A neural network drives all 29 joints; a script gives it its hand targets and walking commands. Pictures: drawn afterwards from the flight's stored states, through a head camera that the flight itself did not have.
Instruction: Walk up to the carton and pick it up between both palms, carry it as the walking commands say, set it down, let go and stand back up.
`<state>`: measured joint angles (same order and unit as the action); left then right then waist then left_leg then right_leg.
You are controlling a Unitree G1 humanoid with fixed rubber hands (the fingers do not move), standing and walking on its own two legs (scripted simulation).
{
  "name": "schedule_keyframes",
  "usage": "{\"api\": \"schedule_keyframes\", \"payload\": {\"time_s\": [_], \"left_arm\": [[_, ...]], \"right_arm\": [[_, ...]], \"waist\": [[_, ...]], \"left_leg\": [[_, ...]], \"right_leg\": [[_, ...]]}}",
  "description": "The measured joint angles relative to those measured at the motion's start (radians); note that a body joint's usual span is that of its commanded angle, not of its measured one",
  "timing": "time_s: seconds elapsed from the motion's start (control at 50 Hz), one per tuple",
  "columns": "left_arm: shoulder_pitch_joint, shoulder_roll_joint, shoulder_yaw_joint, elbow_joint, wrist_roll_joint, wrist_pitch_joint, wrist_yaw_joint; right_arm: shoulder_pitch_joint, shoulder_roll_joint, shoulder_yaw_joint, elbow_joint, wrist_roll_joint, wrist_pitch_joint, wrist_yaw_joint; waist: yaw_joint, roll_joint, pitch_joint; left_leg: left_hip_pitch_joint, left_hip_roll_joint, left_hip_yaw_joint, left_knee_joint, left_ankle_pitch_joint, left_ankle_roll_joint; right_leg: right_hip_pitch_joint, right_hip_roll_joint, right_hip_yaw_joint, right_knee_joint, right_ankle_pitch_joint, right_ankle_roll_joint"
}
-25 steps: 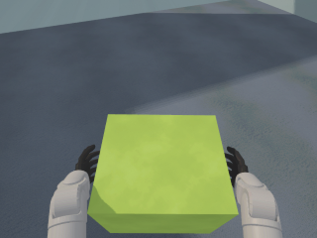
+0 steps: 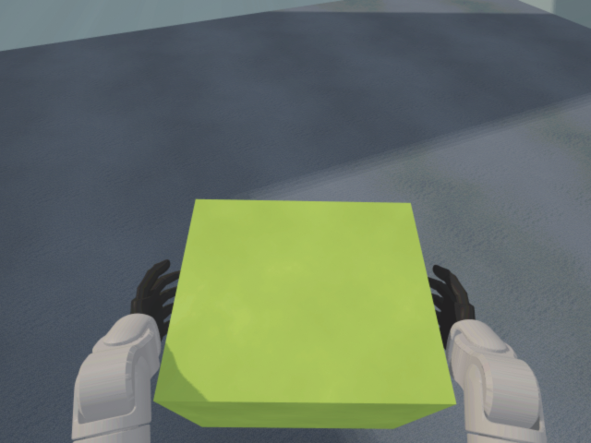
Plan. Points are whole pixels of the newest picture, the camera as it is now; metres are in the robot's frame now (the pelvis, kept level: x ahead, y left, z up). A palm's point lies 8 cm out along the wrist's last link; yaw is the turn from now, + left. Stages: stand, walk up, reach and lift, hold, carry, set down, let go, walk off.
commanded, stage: carry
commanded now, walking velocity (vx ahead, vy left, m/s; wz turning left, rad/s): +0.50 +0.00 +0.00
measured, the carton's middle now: (300, 321) +0.28 +0.01 -0.01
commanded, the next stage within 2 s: none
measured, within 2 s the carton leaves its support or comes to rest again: neither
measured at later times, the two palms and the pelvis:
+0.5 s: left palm (180, 221) +0.42 +0.19 +0.05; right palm (423, 228) +0.41 -0.19 +0.05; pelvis +0.16 +0.00 -0.01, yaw -1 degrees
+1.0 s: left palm (200, 123) +0.70 +0.21 +0.05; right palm (380, 118) +0.71 -0.17 +0.06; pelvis +0.46 +0.02 -0.01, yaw +2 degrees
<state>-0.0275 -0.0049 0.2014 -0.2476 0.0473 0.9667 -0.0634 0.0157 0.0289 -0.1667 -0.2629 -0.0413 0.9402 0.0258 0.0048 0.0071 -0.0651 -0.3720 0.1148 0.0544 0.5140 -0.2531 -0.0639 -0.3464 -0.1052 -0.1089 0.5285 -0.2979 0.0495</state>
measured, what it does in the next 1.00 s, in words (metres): walks ahead: left foot, then right foot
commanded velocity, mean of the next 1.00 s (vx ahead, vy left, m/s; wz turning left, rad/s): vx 0.20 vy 0.00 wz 0.00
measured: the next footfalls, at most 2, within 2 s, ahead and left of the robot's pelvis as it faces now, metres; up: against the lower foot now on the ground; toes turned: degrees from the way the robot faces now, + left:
left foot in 0.62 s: +0.27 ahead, +0.09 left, +0.00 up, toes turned +13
right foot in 0.92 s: +0.55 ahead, -0.05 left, +0.00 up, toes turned -7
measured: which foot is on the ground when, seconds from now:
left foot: down 0.00-0.50, up 0.52-0.60, down 0.62-0.96, up 0.98-1.00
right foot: down 0.00-0.62, up 0.64-0.90, down 0.92-1.00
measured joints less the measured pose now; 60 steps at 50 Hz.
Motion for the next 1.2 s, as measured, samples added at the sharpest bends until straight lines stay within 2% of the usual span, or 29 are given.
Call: {"api": "schedule_keyframes", "payload": {"time_s": [0.06, 0.12, 0.2, 0.24, 0.3, 0.38, 0.44, 0.46, 0.48, 0.5, 0.54, 0.58, 0.6, 0.62, 0.64, 0.68, 0.72, 0.74, 0.78, 0.84, 0.88, 0.92, 0.96, 1.02, 1.06, 1.1, 1.12, 1.16, 1.2], "left_arm": [[-0.017, -0.010, 0.018, -0.091, -0.006, 0.093, 0.001], [-0.047, -0.016, 0.031, -0.103, 0.010, 0.133, -0.006], [-0.062, -0.027, 0.045, 0.134, 0.093, 0.077, -0.038], [-0.060, -0.028, 0.022, 0.176, 0.104, 0.089, -0.027], [-0.064, -0.033, -0.015, 0.101, 0.093, 0.142, -0.002], [-0.057, -0.020, 0.016, -0.042, 0.061, 0.203, 0.008], [-0.062, -0.002, 0.055, -0.073, 0.032, 0.200, 0.002], [-0.065, 0.000, 0.058, -0.102, 0.020, 0.209, 0.003], [-0.075, -0.013, 0.059, -0.109, 0.017, 0.204, 0.003], [-0.092, -0.036, 0.060, -0.085, 0.026, 0.182, 0.003], [-0.093, -0.068, 0.047, -0.075, 0.023, 0.163, 0.008], [-0.070, -0.089, 0.032, -0.092, 0.022, 0.146, 0.009], [-0.057, -0.099, 0.029, -0.106, 0.024, 0.135, 0.010], [-0.042, -0.108, 0.032, -0.132, 0.025, 0.128, 0.010], [-0.026, -0.104, 0.044, -0.156, 0.025, 0.120, 0.008], [0.001, -0.075, 0.071, -0.173, 0.026, 0.103, -0.005], [0.018, -0.055, 0.072, -0.134, 0.036, 0.063, -0.016], [0.015, -0.048, 0.068, -0.094, 0.038, 0.037, -0.024], [0.013, -0.034, 0.046, -0.095, 0.022, 0.024, -0.025], [0.008, -0.039, 0.030, -0.163, -0.002, 0.022, -0.019], [0.014, -0.053, 0.031, -0.198, -0.009, 0.029, -0.018], [0.019, -0.062, 0.027, -0.203, -0.006, 0.043, -0.017], [0.013, -0.088, 0.016, -0.160, 0.010, 0.050, -0.006], [-0.006, -0.112, -0.004, -0.147, 0.049, 0.111, 0.024], [-0.016, -0.110, -0.002, -0.154, 0.067, 0.136, 0.025], [-0.025, -0.106, 0.011, -0.171, 0.073, 0.152, 0.025], [-0.029, -0.105, 0.018, -0.168, 0.078, 0.150, 0.023], [-0.036, -0.104, 0.032, -0.106, 0.098, 0.114, 0.012], [-0.025, -0.094, 0.039, -0.017, 0.109, 0.070, 0.002]], "right_arm": [[-0.018, 0.006, -0.014, -0.086, 0.011, 0.090, 0.000], [-0.051, 0.012, -0.026, -0.096, -0.009, 0.131, 0.011], [-0.063, 0.040, -0.049, 0.136, -0.090, 0.077, 0.040], [-0.047, 0.022, -0.039, 0.159, -0.091, 0.097, 0.032], [-0.054, -0.025, -0.036, 0.089, -0.046, 0.156, 0.027], [-0.116, -0.012, -0.030, 0.015, -0.021, 0.214, 0.014], [-0.131, 0.038, -0.037, 0.002, -0.039, 0.193, 0.011], [-0.115, 0.048, -0.040, -0.035, -0.036, 0.190, 0.010], [-0.095, 0.050, -0.050, -0.066, -0.033, 0.180, 0.012], [-0.076, 0.051, -0.066, -0.072, -0.034, 0.158, 0.017], [-0.026, 0.033, -0.082, -0.113, -0.013, 0.142, 0.016], [0.002, 0.020, -0.091, -0.154, 0.005, 0.147, 0.016], [0.003, 0.016, -0.097, -0.165, 0.014, 0.147, 0.018], [-0.005, 0.012, -0.099, -0.174, 0.025, 0.148, 0.026], [-0.022, 0.025, -0.094, -0.159, 0.025, 0.138, 0.031], [-0.062, 0.066, -0.080, -0.105, 0.010, 0.112, 0.032], [-0.063, 0.087, -0.067, -0.044, -0.026, 0.066, 0.045], [-0.054, 0.088, -0.063, -0.014, -0.045, 0.036, 0.051], [-0.019, 0.075, -0.046, -0.054, -0.044, 0.020, 0.045], [0.003, 0.062, -0.049, -0.164, -0.019, 0.032, 0.039], [0.011, 0.057, -0.055, -0.209, -0.009, 0.047, 0.041], [0.021, 0.051, -0.060, -0.222, -0.005, 0.066, 0.042], [0.019, 0.021, -0.072, -0.189, 0.003, 0.085, 0.044], [-0.001, -0.021, -0.073, -0.145, 0.011, 0.132, 0.041], [-0.024, -0.024, -0.073, -0.118, 0.013, 0.141, 0.044], [-0.056, -0.015, -0.076, -0.099, 0.013, 0.147, 0.046], [-0.074, -0.009, -0.077, -0.082, 0.005, 0.144, 0.051], [-0.100, 0.008, -0.082, -0.009, -0.028, 0.116, 0.063], [-0.090, 0.029, -0.084, 0.073, -0.060, 0.074, 0.067]], "waist": [[0.003, -0.008, -0.020], [0.001, -0.016, -0.048], [-0.004, -0.019, -0.176], [-0.001, -0.012, -0.201], [0.014, -0.005, -0.157], [0.010, -0.044, -0.090], [0.005, -0.026, -0.059], [0.006, -0.022, -0.045], [0.004, -0.008, -0.033], [0.001, -0.003, -0.023], [-0.010, -0.022, -0.005], [-0.024, -0.042, 0.016], [-0.028, -0.040, 0.034], [-0.029, -0.028, 0.059], [-0.018, -0.034, 0.084], [0.010, -0.033, 0.112], [0.017, -0.004, 0.106], [0.013, 0.008, 0.096], [0.010, 0.021, 0.102], [0.015, 0.027, 0.135], [0.016, 0.024, 0.126], [0.009, 0.005, 0.094], [0.003, 0.016, 0.053], [-0.008, -0.003, 0.035], [-0.015, -0.024, 0.038], [-0.014, -0.037, 0.049], [-0.013, -0.039, 0.054], [-0.011, -0.028, 0.049], [-0.012, -0.017, 0.003]], "left_leg": [[0.013, 0.002, 0.010, -0.022, -0.019, 0.004], [0.044, 0.007, 0.018, -0.023, 0.068, -0.003], [0.089, 0.013, 0.014, 0.007, -0.016, -0.021], [0.095, 0.014, 0.001, 0.026, -0.051, -0.022], [0.088, 0.010, -0.007, 0.058, -0.076, -0.008], [0.117, -0.021, 0.050, -0.001, -0.083, -0.007], [0.133, 0.009, 0.061, -0.002, -0.121, -0.014], [0.134, 0.019, 0.060, 0.015, -0.139, -0.015], [0.116, 0.035, 0.053, 0.069, -0.156, -0.007], [0.078, 0.039, 0.047, 0.159, -0.140, 0.003], [0.007, -0.017, 0.045, 0.295, -0.211, 0.017], [-0.041, -0.078, 0.085, 0.286, -0.240, 0.027], [-0.046, -0.099, 0.108, 0.207, -0.212, 0.028], [-0.028, -0.109, 0.130, 0.089, -0.102, 0.037], [0.007, -0.111, 0.151, 0.053, -0.010, 0.092], [0.068, -0.084, 0.195, 0.051, -0.074, 0.141], [0.127, -0.057, 0.200, 0.017, -0.113, 0.138], [0.155, -0.054, 0.189, -0.017, -0.117, 0.131], [0.214, -0.059, 0.167, -0.086, -0.117, 0.118], [0.300, -0.062, 0.160, -0.130, -0.148, 0.107], [0.350, -0.063, 0.166, -0.118, -0.196, 0.096], [0.381, -0.067, 0.176, -0.037, -0.253, 0.081], [0.325, -0.045, 0.135, 0.182, -0.214, 0.053], [0.181, -0.091, 0.012, 0.428, -0.270, 0.030], [0.107, -0.100, -0.015, 0.380, -0.291, 0.025], [0.062, -0.090, -0.017, 0.216, -0.261, 0.025], [0.056, -0.084, -0.015, 0.109, -0.197, 0.026], [0.070, -0.071, 0.012, -0.010, 0.039, 0.040], [0.106, -0.078, 0.029, -0.019, 0.020, 0.064]], "right_leg": [[0.010, 0.001, 0.002, -0.023, -0.010, 0.000], [0.036, -0.003, 0.003, -0.016, 0.074, 0.001], [0.086, -0.003, -0.004, 0.009, -0.007, 0.003], [0.109, 0.001, -0.013, 0.005, -0.021, 0.005], [0.114, -0.001, -0.015, 0.015, -0.051, 0.013], [0.072, -0.039, 0.018, 0.062, -0.077, 0.024], [0.048, 0.011, -0.016, 0.073, -0.084, 0.012], [0.067, 0.024, -0.041, 0.027, -0.089, -0.011], [0.094, 0.035, -0.064, 0.000, -0.102, -0.031], [0.120, 0.035, -0.084, -0.015, -0.108, -0.028], [0.174, 0.009, -0.098, -0.042, -0.121, -0.003], [0.227, -0.013, -0.067, -0.063, -0.140, 0.012], [0.247, -0.017, -0.064, -0.052, -0.143, 0.016], [0.251, -0.016, -0.066, -0.003, -0.139, 0.022], [0.225, -0.026, -0.047, 0.101, -0.127, 0.029], [0.112, 0.003, 0.014, 0.351, -0.168, 0.021], [0.025, 0.057, 0.016, 0.463, -0.192, -0.008], [-0.008, 0.073, 0.004, 0.454, -0.180, -0.020], [-0.062, 0.091, -0.014, 0.373, -0.135, -0.029], [-0.131, 0.110, -0.031, 0.231, -0.051, -0.030], [-0.151, 0.127, -0.055, 0.120, 0.052, -0.035], [-0.124, 0.134, -0.095, -0.006, 0.251, -0.052], [-0.087, 0.137, -0.116, 0.032, 0.153, -0.120], [-0.026, 0.126, -0.118, 0.024, 0.060, -0.146], [0.018, 0.117, -0.100, -0.026, 0.061, -0.125], [0.050, 0.111, -0.086, -0.058, 0.059, -0.121], [0.066, 0.109, -0.078, -0.066, 0.054, -0.117], [0.104, 0.107, -0.065, -0.068, 0.033, -0.105], [0.135, 0.098, -0.053, -0.070, 0.002, -0.087]]}}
